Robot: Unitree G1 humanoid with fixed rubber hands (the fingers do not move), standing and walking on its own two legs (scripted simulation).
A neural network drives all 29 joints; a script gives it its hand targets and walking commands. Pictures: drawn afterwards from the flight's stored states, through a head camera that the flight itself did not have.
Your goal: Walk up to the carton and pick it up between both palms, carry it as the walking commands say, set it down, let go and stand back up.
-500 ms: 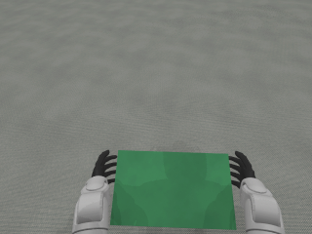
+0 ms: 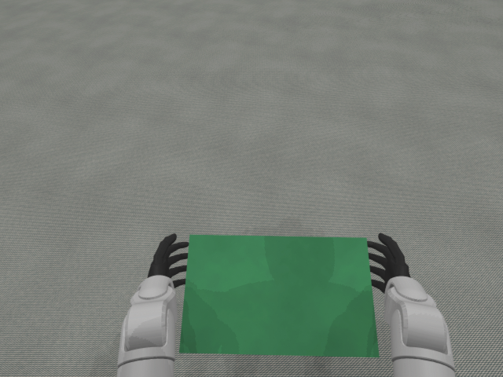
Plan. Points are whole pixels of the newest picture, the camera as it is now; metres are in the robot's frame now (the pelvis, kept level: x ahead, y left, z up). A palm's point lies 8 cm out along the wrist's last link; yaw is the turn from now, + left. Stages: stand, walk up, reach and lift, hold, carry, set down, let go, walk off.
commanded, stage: carry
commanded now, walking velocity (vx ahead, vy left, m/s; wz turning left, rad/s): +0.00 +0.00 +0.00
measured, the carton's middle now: (274, 292) +0.28 -0.01 -0.07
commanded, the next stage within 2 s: hold in 0.68 s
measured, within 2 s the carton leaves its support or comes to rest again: neither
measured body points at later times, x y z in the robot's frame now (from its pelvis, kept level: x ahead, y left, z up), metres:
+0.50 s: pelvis -0.01 -0.01 +0.00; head -0.02 -0.02 +0.45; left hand +0.27 +0.16 +0.03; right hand +0.26 -0.21 +0.02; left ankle +0.07 +0.09 -0.73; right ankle +0.06 -0.13 -0.73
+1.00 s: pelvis +0.00 +0.03 +0.00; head +0.01 -0.02 +0.44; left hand +0.31 +0.17 +0.02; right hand +0.29 -0.20 +0.01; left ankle +0.07 +0.08 -0.73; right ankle +0.06 -0.13 -0.73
